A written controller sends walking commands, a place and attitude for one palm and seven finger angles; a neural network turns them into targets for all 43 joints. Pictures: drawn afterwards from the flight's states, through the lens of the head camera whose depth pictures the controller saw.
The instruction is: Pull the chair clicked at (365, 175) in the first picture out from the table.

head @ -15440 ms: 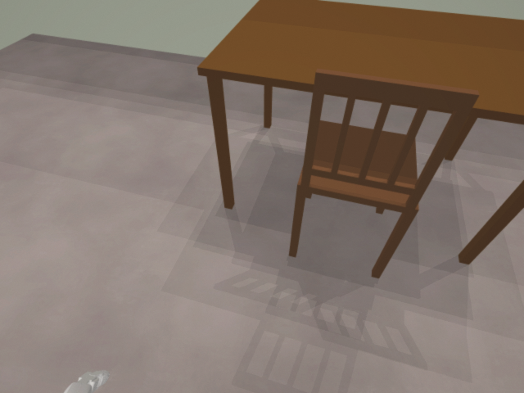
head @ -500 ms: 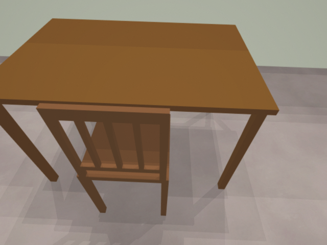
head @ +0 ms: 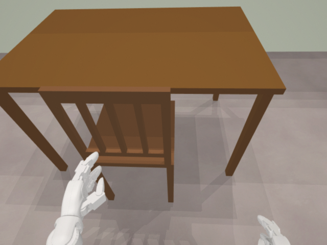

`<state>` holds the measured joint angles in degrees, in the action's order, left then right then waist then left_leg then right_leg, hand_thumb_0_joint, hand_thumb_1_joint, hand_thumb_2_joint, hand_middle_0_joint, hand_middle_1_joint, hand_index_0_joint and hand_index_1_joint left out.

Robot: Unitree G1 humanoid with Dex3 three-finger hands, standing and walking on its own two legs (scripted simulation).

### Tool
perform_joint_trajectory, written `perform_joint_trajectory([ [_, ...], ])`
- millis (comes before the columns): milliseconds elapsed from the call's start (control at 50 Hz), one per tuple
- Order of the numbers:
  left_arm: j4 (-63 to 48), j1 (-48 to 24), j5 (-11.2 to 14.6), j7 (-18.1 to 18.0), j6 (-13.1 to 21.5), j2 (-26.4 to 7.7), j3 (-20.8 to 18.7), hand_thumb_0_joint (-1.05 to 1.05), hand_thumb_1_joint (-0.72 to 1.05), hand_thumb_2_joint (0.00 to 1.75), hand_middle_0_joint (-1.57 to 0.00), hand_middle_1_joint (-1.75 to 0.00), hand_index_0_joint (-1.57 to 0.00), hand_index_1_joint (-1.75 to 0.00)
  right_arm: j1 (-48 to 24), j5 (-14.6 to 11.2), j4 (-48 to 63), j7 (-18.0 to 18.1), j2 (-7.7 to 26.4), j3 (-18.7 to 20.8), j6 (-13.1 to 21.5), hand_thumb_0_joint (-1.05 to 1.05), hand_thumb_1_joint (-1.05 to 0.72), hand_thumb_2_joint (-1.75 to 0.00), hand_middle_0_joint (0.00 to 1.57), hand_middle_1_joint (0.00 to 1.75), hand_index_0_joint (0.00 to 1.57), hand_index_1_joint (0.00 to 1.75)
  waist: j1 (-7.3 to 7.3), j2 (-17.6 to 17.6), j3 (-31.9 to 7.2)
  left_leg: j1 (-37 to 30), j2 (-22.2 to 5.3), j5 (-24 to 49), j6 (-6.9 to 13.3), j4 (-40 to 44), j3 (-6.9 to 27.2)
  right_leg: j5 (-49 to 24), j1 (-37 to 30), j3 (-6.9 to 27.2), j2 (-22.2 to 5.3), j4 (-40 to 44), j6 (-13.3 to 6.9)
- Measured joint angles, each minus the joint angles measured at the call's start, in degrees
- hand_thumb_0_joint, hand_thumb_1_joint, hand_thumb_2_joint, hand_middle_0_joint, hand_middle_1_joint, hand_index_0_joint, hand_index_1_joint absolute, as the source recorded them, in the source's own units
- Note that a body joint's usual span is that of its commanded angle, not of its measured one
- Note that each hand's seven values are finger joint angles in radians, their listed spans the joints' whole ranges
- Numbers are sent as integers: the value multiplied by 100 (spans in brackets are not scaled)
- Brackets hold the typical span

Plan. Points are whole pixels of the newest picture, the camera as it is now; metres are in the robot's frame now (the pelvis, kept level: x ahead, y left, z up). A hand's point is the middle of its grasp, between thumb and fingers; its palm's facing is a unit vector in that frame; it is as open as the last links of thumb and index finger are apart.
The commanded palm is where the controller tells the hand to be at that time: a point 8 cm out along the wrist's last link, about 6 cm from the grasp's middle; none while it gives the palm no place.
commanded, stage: raise the hand toward the chair's back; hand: left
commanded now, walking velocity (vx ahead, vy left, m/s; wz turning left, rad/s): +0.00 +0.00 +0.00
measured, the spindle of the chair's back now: (117, 129) +0.50 +0.18 -0.06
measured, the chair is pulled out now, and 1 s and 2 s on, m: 0.00 0.00 0.00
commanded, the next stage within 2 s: aim the fingers beside a spindle in 1.84 s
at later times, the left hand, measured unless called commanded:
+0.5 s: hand (110, 214) +0.21 +0.14 -0.03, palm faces -0.17 -0.99 +0.00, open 12.2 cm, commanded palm +0.17 +0.22 -0.03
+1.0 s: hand (82, 204) +0.23 +0.21 -0.01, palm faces +0.02 -1.00 -0.04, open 16.2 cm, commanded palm +0.21 +0.26 -0.01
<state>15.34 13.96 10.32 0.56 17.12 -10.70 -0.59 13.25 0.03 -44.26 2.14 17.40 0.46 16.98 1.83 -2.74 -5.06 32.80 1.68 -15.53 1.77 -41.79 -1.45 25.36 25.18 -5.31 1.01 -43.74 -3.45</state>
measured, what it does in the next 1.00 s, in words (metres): lowers itself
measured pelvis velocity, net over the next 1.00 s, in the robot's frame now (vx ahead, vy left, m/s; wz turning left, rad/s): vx -0.01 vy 0.03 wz -0.03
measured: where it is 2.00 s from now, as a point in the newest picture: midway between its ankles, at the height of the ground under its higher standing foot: outside the picture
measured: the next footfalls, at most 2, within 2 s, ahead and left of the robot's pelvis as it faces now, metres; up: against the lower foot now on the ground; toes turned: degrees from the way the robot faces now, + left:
none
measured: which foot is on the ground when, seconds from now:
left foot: down 0.00-1.00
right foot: down 0.00-1.00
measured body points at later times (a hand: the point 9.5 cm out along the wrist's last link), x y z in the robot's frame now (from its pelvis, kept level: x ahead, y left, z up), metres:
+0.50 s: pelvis -0.03 +0.00 -0.07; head +0.04 -0.01 +0.37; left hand +0.21 +0.20 -0.03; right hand +0.16 -0.20 -0.17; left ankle +0.06 +0.10 -0.71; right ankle -0.03 -0.08 -0.71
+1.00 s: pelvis -0.01 +0.03 -0.05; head +0.05 +0.04 +0.39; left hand +0.22 +0.26 +0.00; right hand +0.18 -0.21 -0.12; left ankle +0.06 +0.10 -0.71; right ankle -0.03 -0.08 -0.71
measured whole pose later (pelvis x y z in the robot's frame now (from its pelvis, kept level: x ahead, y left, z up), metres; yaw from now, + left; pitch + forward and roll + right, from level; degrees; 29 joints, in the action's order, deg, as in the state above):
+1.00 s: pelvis -0.01 +0.03 -0.05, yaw -2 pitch +15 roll -4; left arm -1.3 21.3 14.1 9.5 22.1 -13.3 -7.2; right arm 11.5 -0.6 -31.5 2.9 13.3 -0.8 12.2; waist 0.3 -2.2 -8.4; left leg 54.0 -0.3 -24.6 3.8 -63.9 -1.0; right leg 32.5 44.0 -6.2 2.3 -61.8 -2.1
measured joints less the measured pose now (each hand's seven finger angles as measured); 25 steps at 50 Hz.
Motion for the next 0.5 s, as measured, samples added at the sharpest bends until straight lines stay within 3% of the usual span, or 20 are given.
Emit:
perform_joint_trajectory([
  [60,-74,-178,265,861,844,332,-18,2,76,82,-17,-27,-17,-27,-307,41,482,-186,-19,101,4,2,-91,-90,20,30,20,30,-25,264,-284,784,-91,-282,-14,-742,-127,288,853,104,36,-831,-68],
  [120,-162,183,149,1384,1283,541,-39,1,68,79,-17,-26,-17,-26,-480,48,987,-322,-54,196,-196,2,-91,-90,20,30,20,30,-86,445,-454,1353,-161,-565,-18,-1411,-211,583,1450,169,65,-1538,-93],
  [160,-299,550,38,1330,1179,523,-23,1,62,77,-17,-25,-17,-26,-542,24,1315,-341,-84,229,-407,2,-91,-90,20,30,20,30,-167,501,-471,1620,-175,-723,-10,-1779,-227,759,1714,170,61,-1921,-111],
  [240,-712,1136,-70,842,896,295,-106,1,52,73,-17,-24,-17,-24,-611,17,1700,-274,-192,200,-644,1,-91,-90,20,30,20,30,-380,412,-393,2080,-206,-931,-38,-2361,-89,974,2065,16,84,-2397,-145],
  [300,-1258,1337,26,640,1061,75,-272,1,45,70,-16,-23,-16,-23,-590,49,1697,-155,-331,56,-633,1,-91,-90,20,30,20,30,-520,260,-345,2346,-225,-1001,-50,-2646,81,1033,2216,-159,119,-2549,-160],
  [360,-1668,1104,204,850,1391,-77,-349,2,38,67,-15,-22,-15,-22,-562,49,1485,-54,-452,-177,-504,1,-91,-90,20,30,20,30,-584,75,-305,2562,-229,-1011,-60,-2829,245,1035,2329,-324,145,-2616,-170],
  [400,-1722,781,309,1155,1409,-103,-309,1,33,65,-14,-21,-14,-21,-537,14,1328,-4,-529,-337,-446,2,-91,-90,20,30,20,30,-561,-29,-290,2684,-238,-992,-57,-2888,303,1009,2416,-381,160,-2628,-160],
  [440,-1607,459,370,1471,1128,-102,-226,1,28,63,-13,-20,-13,-21,-460,-41,1222,40,-614,-455,-460,2,-90,-90,20,30,21,30,-492,-78,-294,2761,-251,-960,-48,-2878,306,967,2494,-382,172,-2606,-142],
  [500,-1328,195,364,1692,335,-105,-150,1,21,60,-13,-19,-13,-20,-271,-111,1152,84,-691,-518,-578,2,-90,-90,21,30,21,30,-326,-89,-274,2694,-266,-910,-23,-2732,235,889,2466,-305,179,-2477,-113],
])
